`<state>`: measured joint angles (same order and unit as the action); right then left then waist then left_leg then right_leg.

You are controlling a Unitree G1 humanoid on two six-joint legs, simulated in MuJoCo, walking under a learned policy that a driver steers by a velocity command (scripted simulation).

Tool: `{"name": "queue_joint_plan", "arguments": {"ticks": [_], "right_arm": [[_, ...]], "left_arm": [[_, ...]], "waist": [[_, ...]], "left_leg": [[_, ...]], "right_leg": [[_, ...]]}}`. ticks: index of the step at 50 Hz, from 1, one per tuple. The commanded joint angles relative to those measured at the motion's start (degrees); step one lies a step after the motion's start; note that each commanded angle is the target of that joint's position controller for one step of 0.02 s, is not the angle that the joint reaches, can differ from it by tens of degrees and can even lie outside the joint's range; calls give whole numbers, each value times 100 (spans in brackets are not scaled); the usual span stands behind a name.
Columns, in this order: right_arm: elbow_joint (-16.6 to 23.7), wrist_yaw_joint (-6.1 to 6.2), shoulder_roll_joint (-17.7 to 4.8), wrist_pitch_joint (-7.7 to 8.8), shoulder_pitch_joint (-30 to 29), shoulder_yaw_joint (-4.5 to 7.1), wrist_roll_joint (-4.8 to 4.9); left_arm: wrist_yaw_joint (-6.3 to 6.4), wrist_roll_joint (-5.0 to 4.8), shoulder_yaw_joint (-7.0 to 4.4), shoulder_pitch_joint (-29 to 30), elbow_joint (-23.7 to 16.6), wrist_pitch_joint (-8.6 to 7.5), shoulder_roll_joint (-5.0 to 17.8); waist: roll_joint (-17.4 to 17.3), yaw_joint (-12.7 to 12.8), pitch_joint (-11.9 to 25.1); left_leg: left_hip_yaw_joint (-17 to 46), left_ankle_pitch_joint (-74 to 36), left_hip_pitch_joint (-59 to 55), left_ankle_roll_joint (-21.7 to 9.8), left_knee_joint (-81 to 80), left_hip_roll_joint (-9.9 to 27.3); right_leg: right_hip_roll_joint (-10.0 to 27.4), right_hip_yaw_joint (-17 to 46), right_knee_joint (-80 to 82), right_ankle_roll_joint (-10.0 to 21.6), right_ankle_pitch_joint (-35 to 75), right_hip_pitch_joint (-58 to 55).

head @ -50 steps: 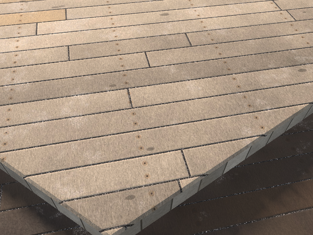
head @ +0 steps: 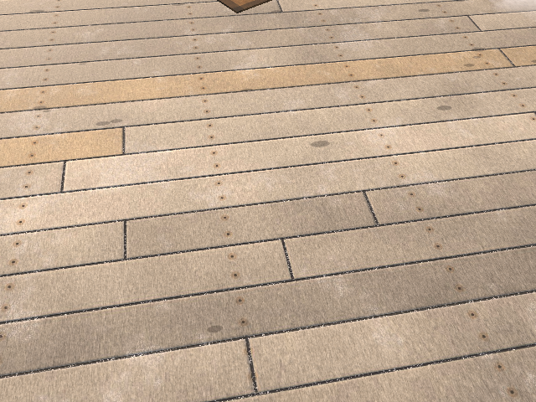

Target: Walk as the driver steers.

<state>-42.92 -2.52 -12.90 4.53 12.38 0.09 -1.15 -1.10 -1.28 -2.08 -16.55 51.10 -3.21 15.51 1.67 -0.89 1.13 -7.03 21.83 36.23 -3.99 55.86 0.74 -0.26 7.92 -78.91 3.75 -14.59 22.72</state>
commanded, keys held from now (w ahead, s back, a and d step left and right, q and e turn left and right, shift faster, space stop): w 0.08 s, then no key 0.92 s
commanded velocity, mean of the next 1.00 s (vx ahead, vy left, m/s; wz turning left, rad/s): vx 0.16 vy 0.00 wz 0.00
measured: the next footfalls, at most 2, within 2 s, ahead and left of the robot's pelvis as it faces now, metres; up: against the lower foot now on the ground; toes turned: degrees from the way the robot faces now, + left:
right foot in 0.44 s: +0.35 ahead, -0.08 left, +0.00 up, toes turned -1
left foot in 0.70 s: +0.28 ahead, +0.16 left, +0.00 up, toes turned +1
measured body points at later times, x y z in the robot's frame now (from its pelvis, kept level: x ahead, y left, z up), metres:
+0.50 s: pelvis +0.21 +0.01 +0.05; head +0.24 +0.01 +0.50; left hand +0.38 +0.24 -0.06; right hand +0.24 -0.25 -0.09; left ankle +0.09 +0.09 -0.65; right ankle +0.31 -0.08 -0.68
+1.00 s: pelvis +0.27 +0.04 +0.06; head +0.28 +0.05 +0.51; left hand +0.34 +0.29 -0.09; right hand +0.30 -0.21 -0.09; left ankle +0.24 +0.15 -0.68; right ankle +0.31 -0.08 -0.68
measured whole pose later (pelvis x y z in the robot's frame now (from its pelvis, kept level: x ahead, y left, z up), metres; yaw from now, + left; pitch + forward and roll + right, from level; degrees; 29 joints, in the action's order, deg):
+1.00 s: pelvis +0.27 +0.04 +0.06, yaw +0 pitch +0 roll +0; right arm -61.2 1.8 -11.4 1.6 14.1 0.8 -0.4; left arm 1.8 0.2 -1.6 -9.9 59.2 -0.2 12.3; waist 0.4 0.0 -1.3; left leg -0.5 17.3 10.4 -0.3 28.0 0.3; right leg 0.7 -1.1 -26.2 -0.5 -9.9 16.0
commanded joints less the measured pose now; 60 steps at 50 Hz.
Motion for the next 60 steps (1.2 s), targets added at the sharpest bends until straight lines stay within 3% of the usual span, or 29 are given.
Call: {"name": "queue_joint_plan", "arguments": {"ticks": [1,3,4,5,6,8,11,13,17,20,21,22,23,24,25,26,27,28,29,31,33,34,35,36,37,40,45,52,60], "right_arm": [[-311,-36,162,140,354,29,-131],[-586,-43,42,192,545,58,-17],[-688,-51,49,191,573,56,11],[-650,-55,-162,197,539,100,7],[-678,9,-132,170,545,111,7],[-682,144,-304,208,515,94,-7],[-785,338,-503,169,695,97,21],[-923,418,-668,99,1029,136,68],[-1102,411,-741,-108,1117,208,83],[-1107,378,-752,-192,843,253,107],[-1120,359,-779,-192,810,263,125],[-1084,340,-820,-127,835,262,57],[-1067,289,-447,-9,1234,149,-55],[-1219,281,-250,-9,1282,55,-13],[-1135,234,-540,-47,921,145,114],[-1038,246,-671,-136,555,202,203],[-1042,304,-587,-256,374,211,194],[-1073,381,-559,-381,384,225,126],[-1099,451,-471,-468,437,215,96],[-1258,524,-332,-551,609,173,50],[-1462,502,-330,-584,835,188,45],[-1457,482,-408,-608,723,200,-14],[-1361,484,-552,-621,525,212,-84],[-1261,511,-782,-622,337,248,-59],[-1318,517,-876,-585,229,291,10],[-1407,493,-552,-377,8,221,15],[-1577,443,-554,-217,183,198,73],[-1736,444,-494,-262,403,160,91],[-1817,443,-433,-327,478,157,90]], "left_arm": [[-33,-68,12,-32,-657,52,-7],[9,-57,89,-161,-700,77,-148],[8,4,120,-96,-748,78,-174],[28,4,112,-20,-737,96,-46],[55,45,120,311,-789,110,-43],[37,166,50,529,-874,35,138],[10,172,77,976,-927,15,-22],[-6,156,125,1469,-990,56,-211],[-36,139,71,1634,-927,111,-89],[-43,175,-10,1280,-717,-16,152],[-15,207,-72,907,-541,-76,285],[65,284,-159,505,-396,-111,587],[146,381,-204,152,-341,-68,888],[200,354,-84,-257,-205,39,280],[193,292,54,-95,-190,81,-31],[209,256,53,354,-252,96,36],[211,245,59,822,-315,63,89],[225,223,59,1189,-363,39,134],[237,220,28,1415,-372,78,247],[250,257,-20,1469,-335,174,380],[244,182,-22,1356,-219,214,348],[236,120,-5,1194,-111,220,272],[227,127,19,1034,9,218,201],[234,169,-6,946,47,230,264],[276,198,-22,992,58,249,256],[341,203,-16,846,230,238,173],[314,177,-24,738,467,235,163],[313,123,-53,677,723,283,201],[374,115,-67,660,933,362,235]], "waist": [[-689,295,-57],[-679,431,-179],[-513,499,-236],[-340,468,-344],[-194,378,-366],[-514,380,-153],[-525,215,132],[-586,-90,148],[-754,-258,15],[-707,-33,84],[-532,147,257],[-415,232,660],[214,57,1398],[771,387,2159],[853,392,1890],[535,276,1389],[201,112,836],[95,-75,538],[314,-203,291],[533,-230,303],[491,-314,446],[444,-261,348],[330,-179,93],[113,-14,-186],[-334,45,-373],[-678,173,-300],[-411,134,-112],[-222,72,6],[-216,75,-93]], "left_leg": [[2550,346,-837,-614,-3659,1188],[2020,-163,-1186,-608,-4095,1096],[1786,-459,-1200,-540,-4098,1071],[1384,-940,-1342,-521,-4238,938],[1012,-1512,-1402,-453,-4336,811],[711,-3442,-1779,-474,-4477,809],[301,-4850,-2359,-247,-4324,700],[351,-5149,-2861,-136,-4275,834],[568,-5331,-3795,-325,-3867,1138],[747,-5683,-4006,-428,-3227,1117],[705,-5657,-3930,-326,-2811,908],[665,-5118,-3352,-158,-2340,639],[636,-3378,-1876,191,-1437,312],[668,-751,-1347,602,-66,-137],[994,1643,-997,724,614,-201],[1192,1798,-880,696,891,-1],[1131,1671,-870,696,643,125],[1120,1411,-1229,710,85,251],[1009,1161,-1543,730,-626,252],[738,357,-2229,703,-1495,77],[579,-926,-2860,551,-2396,-5],[609,-1172,-2972,440,-2660,28],[827,-1137,-2880,297,-2919,243],[944,-409,-2444,158,-3099,383],[966,386,-1733,71,-3254,309],[1073,229,-1347,176,-3653,353],[1045,-848,-1789,168,-3531,331],[943,-1986,-2278,142,-3404,264],[899,-2269,-2400,138,-3457,221]], "right_leg": [[425,-30,-1169,369,276,1360],[333,41,-1096,521,501,1860],[292,171,-957,532,684,2085],[236,47,-375,441,801,2252],[185,-45,176,284,940,2215],[223,-388,1200,-14,1454,1968],[275,-807,2849,-221,2137,1512],[237,-987,3730,-282,2122,1286],[235,-932,4474,-261,1555,1322],[61,-1015,5258,-68,1335,649],[-16,-1059,5863,57,2141,-53],[330,-673,5556,276,3929,-1231],[1239,194,4731,1038,6161,-3212],[2076,1118,4934,1954,6075,-3785],[2218,1455,5435,2096,5474,-3288],[1987,1197,5655,1764,4092,-2603],[1794,848,5910,1468,3132,-1778],[1574,558,6162,1168,2282,-1006],[1331,355,6350,937,1487,-496],[1068,107,6457,841,897,-88],[923,-58,6449,661,-168,56],[823,-82,6503,438,-989,169],[726,-106,6517,160,-1596,306],[539,-228,6471,-51,-1719,253],[305,-508,6265,-189,-1294,-225],[213,-677,5654,-178,-83,-1058],[241,-688,5501,-149,827,-1295],[277,-699,5398,-199,1547,-1430],[300,-695,5396,-262,1632,-1473]]}}
Velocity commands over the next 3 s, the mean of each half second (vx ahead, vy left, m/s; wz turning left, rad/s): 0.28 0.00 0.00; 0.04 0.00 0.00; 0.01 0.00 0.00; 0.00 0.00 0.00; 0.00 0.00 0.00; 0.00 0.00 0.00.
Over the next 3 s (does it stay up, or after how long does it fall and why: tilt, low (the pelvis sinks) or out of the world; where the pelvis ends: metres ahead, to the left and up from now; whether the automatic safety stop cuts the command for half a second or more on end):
stays up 0.29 0.05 0.06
